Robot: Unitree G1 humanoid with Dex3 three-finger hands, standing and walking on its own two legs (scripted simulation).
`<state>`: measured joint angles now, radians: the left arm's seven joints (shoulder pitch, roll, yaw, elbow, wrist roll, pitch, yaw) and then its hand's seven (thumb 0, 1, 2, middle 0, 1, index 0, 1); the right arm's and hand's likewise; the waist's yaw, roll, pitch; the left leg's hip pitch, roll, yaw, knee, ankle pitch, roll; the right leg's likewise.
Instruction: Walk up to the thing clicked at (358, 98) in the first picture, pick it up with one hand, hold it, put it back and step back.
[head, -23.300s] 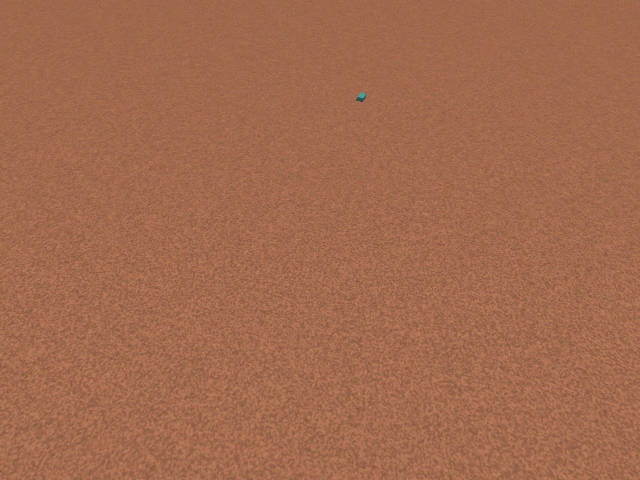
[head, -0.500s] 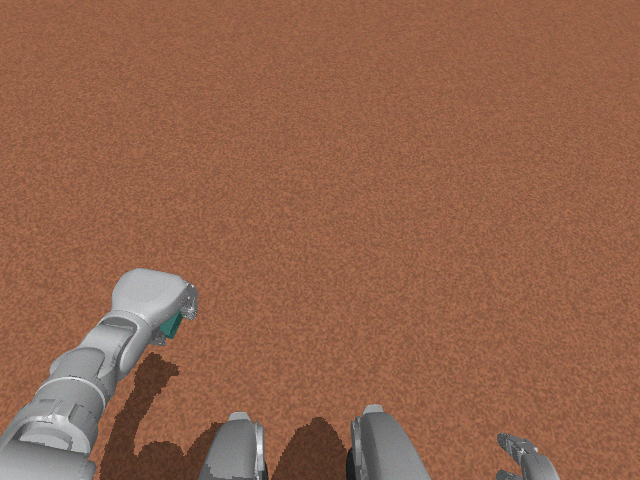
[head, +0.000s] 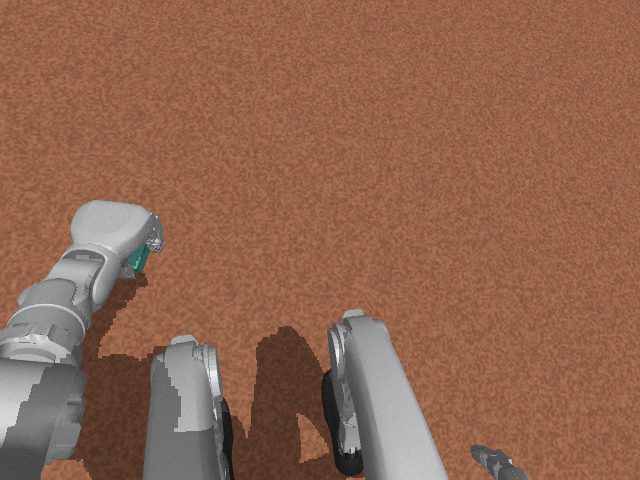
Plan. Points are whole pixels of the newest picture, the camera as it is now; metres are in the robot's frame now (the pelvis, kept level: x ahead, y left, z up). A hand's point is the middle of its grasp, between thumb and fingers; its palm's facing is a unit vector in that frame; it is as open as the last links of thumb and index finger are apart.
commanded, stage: crouch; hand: left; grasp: from above
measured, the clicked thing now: (133, 248) +0.45 +0.19 -0.20
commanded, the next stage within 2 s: go down in 1.00 s
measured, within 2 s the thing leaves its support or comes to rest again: rests again in 0.54 s
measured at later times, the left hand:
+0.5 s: hand (134, 247) +0.47 +0.21 -0.25, palm faces -0.48 +0.06 -0.88, open 4.7 cm
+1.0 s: hand (139, 245) +0.49 +0.21 -0.30, palm faces -0.46 +0.09 -0.88, open 4.6 cm
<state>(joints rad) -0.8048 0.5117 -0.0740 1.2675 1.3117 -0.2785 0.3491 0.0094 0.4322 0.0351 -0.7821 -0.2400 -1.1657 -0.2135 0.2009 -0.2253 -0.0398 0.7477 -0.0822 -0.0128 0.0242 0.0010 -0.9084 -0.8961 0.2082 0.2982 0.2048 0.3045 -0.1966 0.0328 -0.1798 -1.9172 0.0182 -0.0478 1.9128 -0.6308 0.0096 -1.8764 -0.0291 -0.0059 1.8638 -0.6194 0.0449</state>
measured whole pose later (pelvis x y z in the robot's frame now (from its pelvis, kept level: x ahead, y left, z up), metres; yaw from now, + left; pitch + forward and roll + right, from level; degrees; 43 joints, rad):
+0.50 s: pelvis +0.00 -0.01 -0.09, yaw -2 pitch +36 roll -6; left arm -0.95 0.65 0.00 1.35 1.35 -0.33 0.33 0.00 0.79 0.01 -1.04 -0.13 -1.15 -0.03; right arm 0.15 -0.23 -0.01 0.74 -0.13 -0.01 0.11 0.00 -0.92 -0.90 0.21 0.30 0.20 0.30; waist -0.23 0.00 -0.10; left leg -2.18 0.02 -0.10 2.23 -0.69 -0.01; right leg -2.12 -0.01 -0.03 2.16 -0.67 0.04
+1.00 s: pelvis -0.01 -0.01 -0.14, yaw -4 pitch +34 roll -7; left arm -1.03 0.73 0.00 1.45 1.39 -0.33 0.37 0.00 0.79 0.00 -1.09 -0.06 -1.17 0.00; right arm 0.16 -0.25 0.05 0.75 -0.15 -0.02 0.12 0.00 -0.92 -0.90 0.21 0.30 0.20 0.30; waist -0.28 -0.01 -0.04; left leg -2.31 0.01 -0.13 2.38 -0.68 -0.01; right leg -2.24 0.00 -0.04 2.30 -0.66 0.05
